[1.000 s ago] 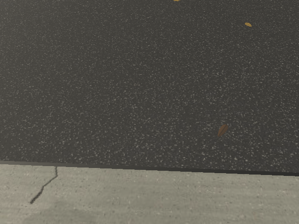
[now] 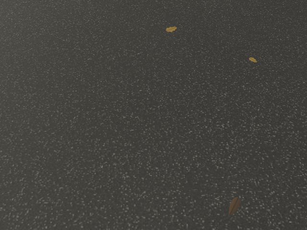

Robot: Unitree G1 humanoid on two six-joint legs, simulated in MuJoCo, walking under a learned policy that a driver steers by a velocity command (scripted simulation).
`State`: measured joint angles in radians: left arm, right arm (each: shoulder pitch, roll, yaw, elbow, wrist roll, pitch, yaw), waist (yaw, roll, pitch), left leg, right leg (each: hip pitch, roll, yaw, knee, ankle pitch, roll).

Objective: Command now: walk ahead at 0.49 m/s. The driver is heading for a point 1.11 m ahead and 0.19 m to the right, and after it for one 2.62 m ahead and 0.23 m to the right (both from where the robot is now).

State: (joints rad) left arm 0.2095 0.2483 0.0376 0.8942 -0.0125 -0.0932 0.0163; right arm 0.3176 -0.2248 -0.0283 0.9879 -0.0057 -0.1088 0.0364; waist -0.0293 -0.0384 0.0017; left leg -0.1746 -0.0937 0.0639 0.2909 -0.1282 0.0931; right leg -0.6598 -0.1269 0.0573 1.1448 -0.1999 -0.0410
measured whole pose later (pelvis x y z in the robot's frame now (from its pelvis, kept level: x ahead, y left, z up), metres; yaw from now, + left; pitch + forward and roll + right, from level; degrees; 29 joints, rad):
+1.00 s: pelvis +0.55 -0.01 -0.01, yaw +1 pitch +2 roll +0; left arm 0.31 0.25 0.05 0.97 -0.02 -0.10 0.00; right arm 0.16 -0.24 -0.05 0.89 0.00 -0.10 0.04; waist 0.01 -0.02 0.03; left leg -0.36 -0.03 0.06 0.47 -0.15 0.07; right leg -0.39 -0.04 0.03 1.18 -0.37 -0.05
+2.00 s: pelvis +1.06 -0.09 -0.02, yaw -27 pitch +3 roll +0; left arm 0.26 0.30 0.08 0.73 -0.02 0.00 0.04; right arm 0.04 -0.25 -0.05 0.73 -0.02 -0.07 -0.01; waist 0.05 -0.02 0.03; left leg -0.47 -0.03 -0.01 0.50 -0.09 0.03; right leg -0.39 0.13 0.15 1.07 -0.59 0.01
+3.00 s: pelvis +1.11 -0.09 -0.01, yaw +0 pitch +3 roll -1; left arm 0.14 0.29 0.08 0.71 0.00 -0.01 0.03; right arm 0.17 -0.31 -0.07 0.63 0.01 0.04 -0.02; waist -0.02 0.01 0.02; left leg -0.34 -0.11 -0.18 0.50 -0.20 0.05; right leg -0.42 0.03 0.10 0.71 -0.36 0.07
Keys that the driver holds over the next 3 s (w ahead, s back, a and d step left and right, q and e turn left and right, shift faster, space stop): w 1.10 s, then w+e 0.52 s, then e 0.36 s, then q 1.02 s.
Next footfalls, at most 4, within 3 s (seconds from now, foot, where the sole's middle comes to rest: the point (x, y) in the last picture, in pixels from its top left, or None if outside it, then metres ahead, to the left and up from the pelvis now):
0.30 right None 0.34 -0.17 -0.78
0.86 left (139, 201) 0.65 0.07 -0.78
1.46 right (184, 145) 0.96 -0.17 -0.78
1.92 left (162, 108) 1.24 -0.06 -0.78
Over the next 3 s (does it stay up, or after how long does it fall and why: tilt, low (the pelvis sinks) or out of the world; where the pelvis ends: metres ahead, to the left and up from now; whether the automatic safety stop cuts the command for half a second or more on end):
stays up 1.11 -0.09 -0.01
